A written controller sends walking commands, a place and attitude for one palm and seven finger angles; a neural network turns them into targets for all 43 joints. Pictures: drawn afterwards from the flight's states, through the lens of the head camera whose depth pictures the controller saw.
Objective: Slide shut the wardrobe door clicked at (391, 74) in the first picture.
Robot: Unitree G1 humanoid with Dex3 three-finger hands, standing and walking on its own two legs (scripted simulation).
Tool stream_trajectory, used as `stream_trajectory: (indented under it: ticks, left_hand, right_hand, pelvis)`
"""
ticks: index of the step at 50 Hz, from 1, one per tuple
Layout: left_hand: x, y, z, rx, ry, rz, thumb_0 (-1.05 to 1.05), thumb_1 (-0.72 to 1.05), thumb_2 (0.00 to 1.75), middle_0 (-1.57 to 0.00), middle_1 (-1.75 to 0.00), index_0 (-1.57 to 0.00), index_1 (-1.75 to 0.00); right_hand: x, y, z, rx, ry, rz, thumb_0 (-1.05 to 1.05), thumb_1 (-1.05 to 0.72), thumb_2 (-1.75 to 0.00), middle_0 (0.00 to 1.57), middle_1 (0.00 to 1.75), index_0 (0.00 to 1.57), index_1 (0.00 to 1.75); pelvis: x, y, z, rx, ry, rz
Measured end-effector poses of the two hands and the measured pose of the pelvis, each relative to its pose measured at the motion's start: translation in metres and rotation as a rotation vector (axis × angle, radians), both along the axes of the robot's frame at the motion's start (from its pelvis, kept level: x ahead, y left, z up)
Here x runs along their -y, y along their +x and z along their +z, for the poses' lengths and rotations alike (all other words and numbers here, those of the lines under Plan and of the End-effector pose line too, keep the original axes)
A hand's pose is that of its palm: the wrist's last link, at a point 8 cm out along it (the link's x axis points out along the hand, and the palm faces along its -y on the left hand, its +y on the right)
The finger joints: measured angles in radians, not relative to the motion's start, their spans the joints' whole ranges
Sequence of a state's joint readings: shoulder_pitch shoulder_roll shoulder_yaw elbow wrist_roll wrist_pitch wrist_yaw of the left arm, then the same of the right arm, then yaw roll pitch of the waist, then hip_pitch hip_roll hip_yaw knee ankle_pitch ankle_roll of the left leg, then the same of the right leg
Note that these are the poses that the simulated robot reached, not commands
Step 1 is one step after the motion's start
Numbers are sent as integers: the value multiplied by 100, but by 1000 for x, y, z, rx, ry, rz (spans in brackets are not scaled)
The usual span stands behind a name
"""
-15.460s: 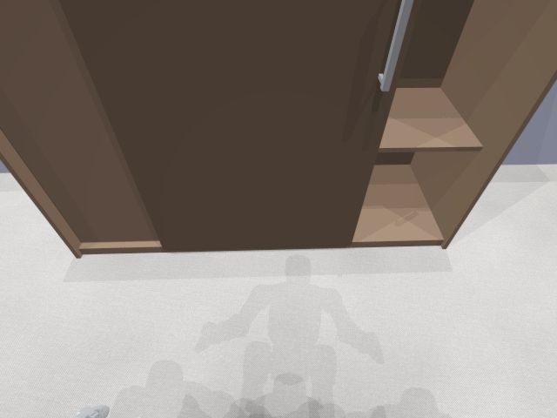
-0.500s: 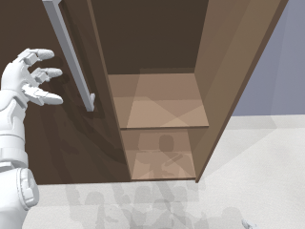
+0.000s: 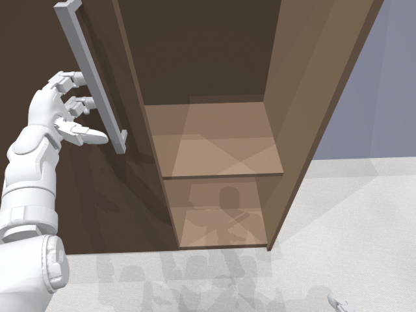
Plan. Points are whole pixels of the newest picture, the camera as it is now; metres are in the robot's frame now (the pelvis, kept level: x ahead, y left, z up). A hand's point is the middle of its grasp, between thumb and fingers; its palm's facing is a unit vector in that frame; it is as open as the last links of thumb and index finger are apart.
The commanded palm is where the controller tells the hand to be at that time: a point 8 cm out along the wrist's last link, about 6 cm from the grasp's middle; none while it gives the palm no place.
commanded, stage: feel for the door with the fingertips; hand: left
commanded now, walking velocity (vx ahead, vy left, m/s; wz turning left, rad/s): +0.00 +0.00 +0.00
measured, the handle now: (102, 89) +0.48 +0.20 +0.20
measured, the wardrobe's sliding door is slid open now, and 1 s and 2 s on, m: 0.42 0.42 0.42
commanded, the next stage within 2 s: slide the fingers in behind the handle in 0.22 s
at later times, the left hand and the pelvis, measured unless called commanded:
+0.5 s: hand (81, 105) +0.44 +0.23 +0.19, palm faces +0.03 -1.00 +0.00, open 13.6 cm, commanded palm +0.41 +0.28 +0.19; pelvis +0.00 +0.00 +0.00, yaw +0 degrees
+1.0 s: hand (92, 113) +0.42 +0.20 +0.19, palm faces +0.03 -1.00 -0.01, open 14.0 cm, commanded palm +0.39 +0.26 +0.19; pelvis +0.00 +0.00 +0.00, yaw +0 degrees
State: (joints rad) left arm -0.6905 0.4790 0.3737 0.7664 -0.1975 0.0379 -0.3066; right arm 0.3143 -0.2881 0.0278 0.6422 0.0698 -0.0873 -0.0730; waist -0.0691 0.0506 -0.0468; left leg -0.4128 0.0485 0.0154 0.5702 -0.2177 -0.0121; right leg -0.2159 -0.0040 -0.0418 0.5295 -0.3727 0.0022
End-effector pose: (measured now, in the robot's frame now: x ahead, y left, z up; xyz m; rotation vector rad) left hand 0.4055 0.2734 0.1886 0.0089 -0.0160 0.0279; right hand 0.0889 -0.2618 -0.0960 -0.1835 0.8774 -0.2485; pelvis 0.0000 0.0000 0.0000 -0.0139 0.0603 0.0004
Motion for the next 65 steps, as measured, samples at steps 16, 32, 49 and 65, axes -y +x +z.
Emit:
stream_trajectory:
  ticks: [16, 32, 49, 65]
  left_hand:
    - [-9, 13, 6, -6, -2, 2, -1, -50, 30, -34, -123, -34, -122]
    - [-9, 4, -2, 6, 4, -4, -1, -50, 30, -33, -122, -32, -121]
    - [14, -11, 6, 25, 4, -1, -1, -50, 30, -30, -120, -30, -120]
    - [35, -13, 6, 21, 16, 15, -1, -50, 30, -30, -120, -26, -119]
  right_hand:
    - [9, -22, -7, -91, -17, -22, 1, -91, -90, 20, 30, 20, 30]
    - [5, -28, -4, -75, -11, -47, 1, -91, -90, 20, 30, 20, 29]
    - [-16, 25, 4, 64, 27, 42, 1, -91, -90, 20, 30, 20, 30]
    - [-6, 20, -1, 32, 36, 40, 1, -91, -90, 20, 30, 20, 30]
  pelvis:
    - [3, 1, -1, -14, -1, 4]
    - [-3, 1, 0, -10, -2, -9]
    - [-5, -1, 1, 22, 2, 6]
    - [4, 0, 1, 35, 7, 12]
